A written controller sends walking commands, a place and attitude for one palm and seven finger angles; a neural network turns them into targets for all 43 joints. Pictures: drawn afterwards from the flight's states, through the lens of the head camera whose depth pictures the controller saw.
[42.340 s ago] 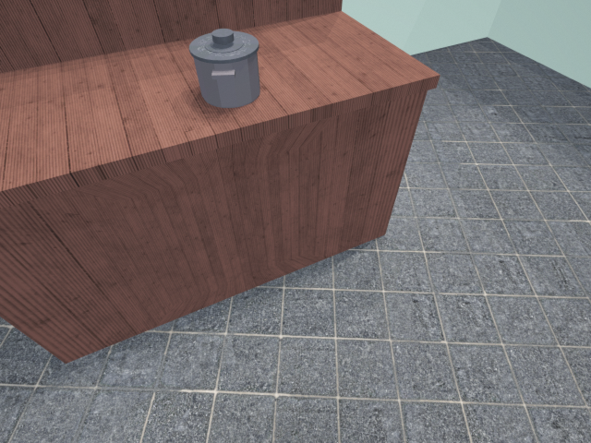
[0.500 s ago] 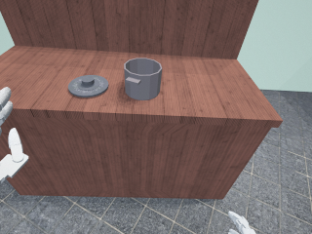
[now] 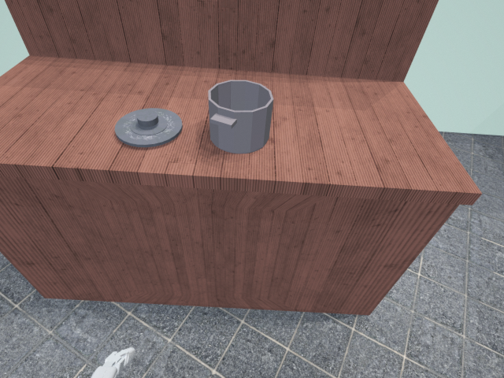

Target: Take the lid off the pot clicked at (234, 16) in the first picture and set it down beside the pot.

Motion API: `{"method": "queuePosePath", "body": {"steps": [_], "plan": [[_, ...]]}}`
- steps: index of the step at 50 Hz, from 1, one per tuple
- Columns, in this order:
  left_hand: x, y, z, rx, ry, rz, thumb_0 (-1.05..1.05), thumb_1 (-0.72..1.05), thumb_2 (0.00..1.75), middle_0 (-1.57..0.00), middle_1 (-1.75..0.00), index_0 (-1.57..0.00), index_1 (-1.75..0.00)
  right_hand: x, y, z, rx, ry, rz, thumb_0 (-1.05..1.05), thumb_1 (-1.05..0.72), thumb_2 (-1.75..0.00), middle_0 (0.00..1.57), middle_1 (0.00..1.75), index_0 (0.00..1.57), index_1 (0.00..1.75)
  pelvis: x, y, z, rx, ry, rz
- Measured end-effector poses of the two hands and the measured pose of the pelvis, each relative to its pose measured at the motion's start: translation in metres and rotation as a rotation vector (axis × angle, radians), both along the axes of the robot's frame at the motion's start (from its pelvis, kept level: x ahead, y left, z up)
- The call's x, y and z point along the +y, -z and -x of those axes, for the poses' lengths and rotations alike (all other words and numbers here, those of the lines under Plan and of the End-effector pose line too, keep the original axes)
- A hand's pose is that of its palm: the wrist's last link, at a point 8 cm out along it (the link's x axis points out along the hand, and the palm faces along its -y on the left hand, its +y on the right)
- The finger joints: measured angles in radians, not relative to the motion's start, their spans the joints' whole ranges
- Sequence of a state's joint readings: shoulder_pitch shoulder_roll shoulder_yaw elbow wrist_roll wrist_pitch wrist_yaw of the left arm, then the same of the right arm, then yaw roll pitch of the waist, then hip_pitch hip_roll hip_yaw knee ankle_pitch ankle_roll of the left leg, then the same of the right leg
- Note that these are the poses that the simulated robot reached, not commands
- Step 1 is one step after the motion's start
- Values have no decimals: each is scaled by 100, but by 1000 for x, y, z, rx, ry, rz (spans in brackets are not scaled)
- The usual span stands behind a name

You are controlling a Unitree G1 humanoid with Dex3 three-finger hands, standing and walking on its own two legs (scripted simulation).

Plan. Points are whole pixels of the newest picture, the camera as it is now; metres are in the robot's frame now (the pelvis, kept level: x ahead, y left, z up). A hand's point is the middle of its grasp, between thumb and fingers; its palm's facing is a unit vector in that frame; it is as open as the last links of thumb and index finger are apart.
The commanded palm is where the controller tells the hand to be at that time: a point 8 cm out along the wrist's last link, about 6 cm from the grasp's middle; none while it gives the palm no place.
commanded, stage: stop stepping back and stand still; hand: left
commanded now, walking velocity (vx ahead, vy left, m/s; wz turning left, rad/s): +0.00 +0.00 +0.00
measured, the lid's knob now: (147, 118) +0.70 +0.28 +0.04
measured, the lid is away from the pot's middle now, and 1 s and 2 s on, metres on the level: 0.23 0.23 0.23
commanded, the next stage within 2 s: let the arm hang, fingers relaxed in 0.08 s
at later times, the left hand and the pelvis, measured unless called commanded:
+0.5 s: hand out of the picture +0.01 +0.18 -0.16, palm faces +0.01 -0.98 -0.22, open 7.4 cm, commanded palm none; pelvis +0.01 +0.00 +0.02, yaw -1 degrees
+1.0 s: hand out of the picture +0.04 +0.16 -0.16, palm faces +0.02 -0.98 -0.19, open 7.3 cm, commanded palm none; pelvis +0.04 -0.01 +0.02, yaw -1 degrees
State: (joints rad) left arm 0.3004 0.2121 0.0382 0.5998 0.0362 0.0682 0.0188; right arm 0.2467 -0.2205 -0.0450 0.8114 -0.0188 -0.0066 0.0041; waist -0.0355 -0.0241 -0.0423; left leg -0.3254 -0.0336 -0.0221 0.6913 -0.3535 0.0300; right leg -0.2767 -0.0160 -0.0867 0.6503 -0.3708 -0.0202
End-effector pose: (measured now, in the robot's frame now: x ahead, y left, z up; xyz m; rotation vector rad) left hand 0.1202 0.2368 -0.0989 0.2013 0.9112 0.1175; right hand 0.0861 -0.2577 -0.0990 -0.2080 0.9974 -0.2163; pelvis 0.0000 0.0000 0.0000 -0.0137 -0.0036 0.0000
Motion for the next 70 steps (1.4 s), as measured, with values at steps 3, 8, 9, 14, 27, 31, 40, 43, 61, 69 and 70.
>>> {"method": "queuePosePath", "body": {"steps": [3,8,9,14,27,31,40,43,61,69,70], "plan": [[-21,41,53,221,-33,99,1,92,90,-20,-30,-20,-30,5,2,31,125,21,18,1,-90,-89,20,30,20,30,0,-1,-2,-2,3,3],[-4,48,112,433,-86,76,0,99,89,-21,-30,-21,-30,16,5,74,309,35,7,1,-90,-89,20,30,20,30,-2,-8,-1,18,11,3],[-1,46,122,467,-90,64,0,98,89,-21,-30,-21,-30,17,6,80,332,44,-2,1,-90,-89,20,30,20,30,-1,-9,-2,20,12,4],[11,28,149,561,-113,3,0,95,90,-21,-30,-20,-30,27,16,95,387,76,-59,1,-90,-89,20,30,20,30,0,-14,-6,20,13,5],[-19,28,102,455,-93,28,1,91,90,-20,-30,-20,-30,40,29,87,382,95,-128,2,-93,-89,20,30,20,30,-4,-17,-16,4,22,-6],[-25,32,88,441,-82,34,2,94,90,-20,-30,-20,-30,37,26,87,381,113,-121,2,-93,-89,20,30,20,30,-7,-17,-20,4,26,-7],[-25,34,78,441,-88,43,2,94,90,-20,-30,-20,-30,38,25,84,399,127,-116,1,-91,-89,20,30,20,30,-9,-17,-28,9,25,-5],[-25,33,79,450,-93,43,1,93,90,-20,-30,-20,-30,39,26,82,404,129,-119,1,-91,-89,20,30,20,30,-8,-17,-31,10,25,-5],[-25,34,83,495,-102,51,1,92,90,-20,-30,-20,-30,46,26,76,418,133,-120,1,-92,-89,20,30,20,30,-3,-17,-39,10,29,-7],[-26,34,82,499,-101,53,1,92,90,-20,-30,-20,-30,47,26,75,421,140,-121,1,-92,-89,20,30,20,30,-2,-17,-42,11,31,-8],[-26,34,81,499,-101,53,1,92,90,-20,-30,-20,-30,47,26,75,420,141,-121,1,-92,-89,20,30,20,30,-2,-17,-42,10,31,-8]]}}
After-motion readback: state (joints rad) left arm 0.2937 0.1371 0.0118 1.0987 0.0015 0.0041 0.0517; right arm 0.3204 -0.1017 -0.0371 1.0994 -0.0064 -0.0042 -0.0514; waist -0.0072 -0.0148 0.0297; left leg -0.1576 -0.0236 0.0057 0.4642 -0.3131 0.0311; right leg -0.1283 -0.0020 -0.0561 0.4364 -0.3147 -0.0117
